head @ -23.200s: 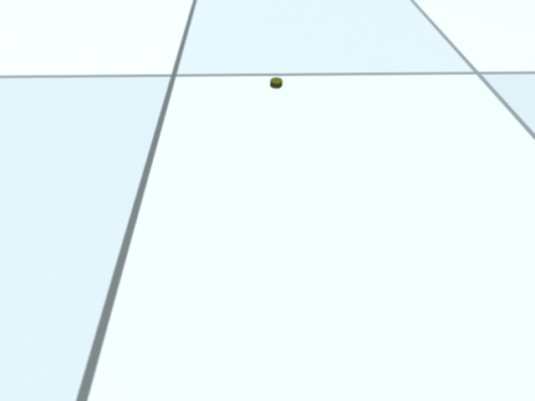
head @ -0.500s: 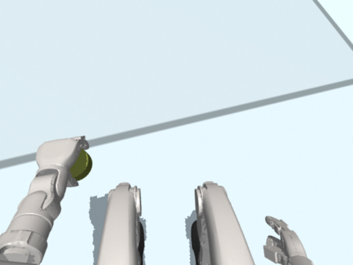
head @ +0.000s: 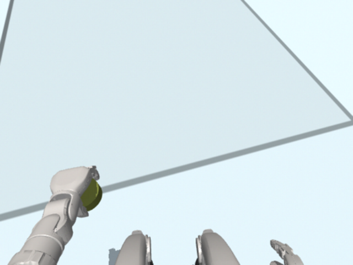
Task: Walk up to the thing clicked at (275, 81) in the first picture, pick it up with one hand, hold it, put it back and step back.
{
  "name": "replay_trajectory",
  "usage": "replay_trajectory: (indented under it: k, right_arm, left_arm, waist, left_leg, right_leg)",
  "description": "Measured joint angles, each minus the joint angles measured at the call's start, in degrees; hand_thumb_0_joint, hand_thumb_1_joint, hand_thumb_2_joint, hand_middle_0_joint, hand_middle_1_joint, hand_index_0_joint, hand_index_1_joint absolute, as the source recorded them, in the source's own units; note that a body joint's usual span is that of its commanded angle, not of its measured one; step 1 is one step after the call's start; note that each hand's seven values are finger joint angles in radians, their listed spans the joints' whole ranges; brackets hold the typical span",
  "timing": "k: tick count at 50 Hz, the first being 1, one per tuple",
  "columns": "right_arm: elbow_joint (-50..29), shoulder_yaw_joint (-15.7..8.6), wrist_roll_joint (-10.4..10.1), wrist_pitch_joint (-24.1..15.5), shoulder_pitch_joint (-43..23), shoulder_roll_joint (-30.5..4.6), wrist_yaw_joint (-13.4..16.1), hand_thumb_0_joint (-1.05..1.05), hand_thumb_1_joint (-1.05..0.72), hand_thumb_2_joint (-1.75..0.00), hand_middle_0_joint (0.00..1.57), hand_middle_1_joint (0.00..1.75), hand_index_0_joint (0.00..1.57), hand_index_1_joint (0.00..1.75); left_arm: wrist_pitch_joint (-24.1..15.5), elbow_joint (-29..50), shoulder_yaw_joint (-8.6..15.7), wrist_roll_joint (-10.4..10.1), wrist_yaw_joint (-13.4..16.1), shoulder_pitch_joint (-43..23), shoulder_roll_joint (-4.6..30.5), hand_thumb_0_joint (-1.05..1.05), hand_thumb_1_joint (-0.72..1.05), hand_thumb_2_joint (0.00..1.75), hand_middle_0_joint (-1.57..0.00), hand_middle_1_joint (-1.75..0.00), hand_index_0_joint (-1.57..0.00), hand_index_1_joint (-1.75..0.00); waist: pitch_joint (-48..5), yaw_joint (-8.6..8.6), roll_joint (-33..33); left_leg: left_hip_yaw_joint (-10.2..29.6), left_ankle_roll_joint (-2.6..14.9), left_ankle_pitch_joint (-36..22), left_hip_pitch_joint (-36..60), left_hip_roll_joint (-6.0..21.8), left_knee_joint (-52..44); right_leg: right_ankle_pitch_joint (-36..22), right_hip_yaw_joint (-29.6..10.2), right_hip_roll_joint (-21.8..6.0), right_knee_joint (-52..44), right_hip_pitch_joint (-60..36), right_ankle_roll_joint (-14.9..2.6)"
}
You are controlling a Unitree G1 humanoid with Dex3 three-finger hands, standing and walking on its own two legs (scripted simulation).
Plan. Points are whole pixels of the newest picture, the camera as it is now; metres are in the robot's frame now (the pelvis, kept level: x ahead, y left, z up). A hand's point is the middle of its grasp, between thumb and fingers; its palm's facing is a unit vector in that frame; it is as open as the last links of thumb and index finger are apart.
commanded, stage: lift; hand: left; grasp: from above
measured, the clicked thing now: (84, 194) +0.32 +0.24 -0.12
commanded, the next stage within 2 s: hold in 0.36 s
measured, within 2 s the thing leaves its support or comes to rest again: neither
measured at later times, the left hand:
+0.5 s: hand (73, 173) +0.33 +0.23 -0.01, palm faces -0.46 -0.09 -0.88, open 10.5 cm
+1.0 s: hand (66, 161) +0.35 +0.23 +0.03, palm faces -0.45 -0.07 -0.89, open 10.5 cm
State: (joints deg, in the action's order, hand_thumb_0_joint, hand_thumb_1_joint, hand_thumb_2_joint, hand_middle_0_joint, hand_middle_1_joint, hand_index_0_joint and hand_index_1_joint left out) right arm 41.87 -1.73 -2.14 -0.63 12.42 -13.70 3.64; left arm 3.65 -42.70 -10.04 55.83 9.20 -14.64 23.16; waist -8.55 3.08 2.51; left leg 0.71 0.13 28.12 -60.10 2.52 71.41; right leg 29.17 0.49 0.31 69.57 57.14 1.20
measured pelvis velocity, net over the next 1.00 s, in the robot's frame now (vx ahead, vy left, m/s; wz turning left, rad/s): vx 0.05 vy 0.00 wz -0.01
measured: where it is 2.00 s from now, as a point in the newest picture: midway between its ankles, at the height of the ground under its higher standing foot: outside the picture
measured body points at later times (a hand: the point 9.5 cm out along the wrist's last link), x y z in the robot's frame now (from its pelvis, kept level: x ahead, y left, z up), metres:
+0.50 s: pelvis +0.04 +0.00 +0.07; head +0.08 -0.01 +0.52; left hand +0.35 +0.23 +0.04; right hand +0.13 -0.27 -0.05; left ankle +0.06 +0.12 -0.63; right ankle +0.04 -0.14 -0.63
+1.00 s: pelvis +0.05 +0.00 +0.09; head +0.08 -0.01 +0.54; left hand +0.37 +0.23 +0.08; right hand +0.16 -0.27 -0.03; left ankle +0.06 +0.12 -0.63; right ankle +0.04 -0.14 -0.63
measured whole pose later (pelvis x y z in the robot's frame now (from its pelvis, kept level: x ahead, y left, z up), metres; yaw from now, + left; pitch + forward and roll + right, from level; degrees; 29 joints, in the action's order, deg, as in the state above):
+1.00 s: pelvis +0.05 +0.00 +0.09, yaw +0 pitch +6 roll +0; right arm 40.9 -3.7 -2.5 2.6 14.0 -14.9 1.7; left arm 0.0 -43.4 -10.4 58.0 4.6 -14.1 22.0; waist -3.4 1.2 2.1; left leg -2.1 0.1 18.4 -24.7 1.4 37.5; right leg 19.3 -1.4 -0.7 36.8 23.1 1.3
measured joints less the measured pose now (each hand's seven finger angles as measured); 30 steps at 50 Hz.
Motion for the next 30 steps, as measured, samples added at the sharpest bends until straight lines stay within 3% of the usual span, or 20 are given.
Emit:
replay_trajectory:
  k: [14,30]
  right_arm:
    - [0.43,-0.57,0.36,0.34,2.25,-0.76,-1.00,0.01,-0.91,-0.90,0.21,0.30,0.20,0.30]
    - [0.33,-1.22,0.04,1.16,1.92,-0.70,-1.62,0.01,-0.90,-0.90,0.21,0.30,0.20,0.30]
  left_arm:
    - [-1.08,-4.00,0.48,1.11,0.62,-1.05,-1.48,-0.02,-0.04,0.51,-0.70,-0.54,-0.67,-0.54]
    - [-2.74,-4.62,-0.16,1.82,-0.38,-0.93,-2.09,-0.02,-0.07,0.56,-0.70,-0.55,-0.67,-0.55]
  waist:
    - [3.10,0.26,-0.73]
    - [4.51,-0.72,-0.46]
  left_leg:
    - [-1.36,-0.14,-4.86,16.72,-0.40,-16.44]
    - [-2.14,-0.13,-8.03,27.86,-0.91,-27.58]
  right_leg:
    - [-4.87,-0.91,-0.40,-15.79,-16.00,-0.07]
    - [-8.00,-1.42,-0.87,-26.53,-26.76,0.03]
